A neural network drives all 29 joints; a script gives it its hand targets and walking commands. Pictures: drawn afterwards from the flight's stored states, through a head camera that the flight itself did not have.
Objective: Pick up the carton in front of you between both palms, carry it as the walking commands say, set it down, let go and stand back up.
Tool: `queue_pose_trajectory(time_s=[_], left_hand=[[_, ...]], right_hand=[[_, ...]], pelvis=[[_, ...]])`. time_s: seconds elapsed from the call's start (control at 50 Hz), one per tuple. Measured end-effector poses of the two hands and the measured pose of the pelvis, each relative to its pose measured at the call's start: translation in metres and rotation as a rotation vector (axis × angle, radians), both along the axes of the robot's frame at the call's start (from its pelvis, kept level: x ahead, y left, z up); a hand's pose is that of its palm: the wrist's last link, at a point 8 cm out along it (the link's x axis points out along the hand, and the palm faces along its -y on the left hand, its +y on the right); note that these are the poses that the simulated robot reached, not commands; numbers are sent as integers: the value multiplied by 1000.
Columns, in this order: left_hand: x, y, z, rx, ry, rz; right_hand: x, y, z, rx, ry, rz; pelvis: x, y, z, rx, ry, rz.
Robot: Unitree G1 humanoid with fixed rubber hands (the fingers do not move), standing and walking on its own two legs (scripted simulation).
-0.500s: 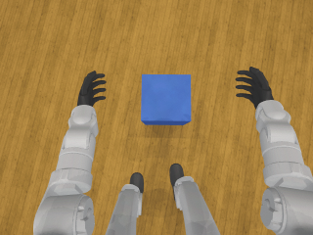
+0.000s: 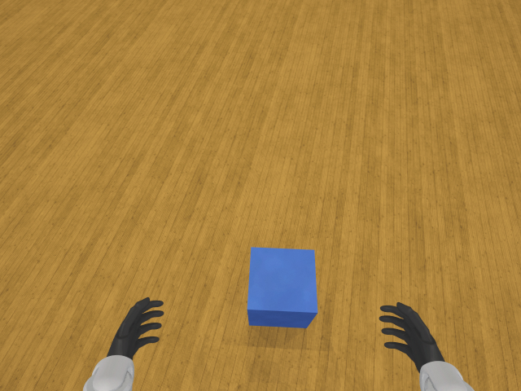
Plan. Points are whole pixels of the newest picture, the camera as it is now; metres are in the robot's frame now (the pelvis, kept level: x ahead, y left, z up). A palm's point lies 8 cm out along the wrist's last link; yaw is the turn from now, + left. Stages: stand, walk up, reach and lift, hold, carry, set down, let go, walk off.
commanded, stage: let go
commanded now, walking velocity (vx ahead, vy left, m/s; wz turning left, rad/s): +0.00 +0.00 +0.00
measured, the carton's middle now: (280, 289) +0.46 -0.07 -0.64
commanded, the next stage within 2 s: stand in 0.56 s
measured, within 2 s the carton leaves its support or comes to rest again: neither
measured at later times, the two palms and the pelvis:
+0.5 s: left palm (101, 376) +0.18 +0.24 -0.06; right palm (427, 370) +0.18 -0.22 -0.06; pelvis +0.02 +0.01 +0.01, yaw +0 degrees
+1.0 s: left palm out of the picture +0.16 +0.29 -0.08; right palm (463, 377) +0.17 -0.29 -0.08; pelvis +0.03 +0.00 +0.00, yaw +1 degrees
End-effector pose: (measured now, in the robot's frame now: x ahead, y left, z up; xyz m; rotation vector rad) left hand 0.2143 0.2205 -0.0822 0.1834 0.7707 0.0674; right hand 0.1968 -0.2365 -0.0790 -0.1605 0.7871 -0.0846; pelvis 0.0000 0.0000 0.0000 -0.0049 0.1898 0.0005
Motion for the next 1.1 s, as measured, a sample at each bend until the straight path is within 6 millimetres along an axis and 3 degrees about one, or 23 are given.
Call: queue_pose_trajectory(time_s=[0.1,0.2,0.5,0.58,0.78,1.1], left_hand=[[-23,13,14,1,2,2],[-35,21,22,-1,9,4],[-34,17,25,-8,23,3],[-38,17,20,16,23,15],[-59,62,6,183,133,70],[-60,65,1,192,177,99]], right_hand=[[-21,8,13,-2,1,1],[-26,13,19,-1,4,13],[-19,12,21,-5,14,20],[-19,3,22,-49,22,5],[-28,-45,5,-176,80,-15],[-28,-51,-5,-194,142,4]], pelvis=[[10,6,7,-6,-104,-3],[15,11,9,-9,-181,-5],[17,8,8,-10,-260,-2],[18,4,6,-7,-249,-3],[24,-1,1,-3,-186,10],[33,-5,4,0,-193,24]])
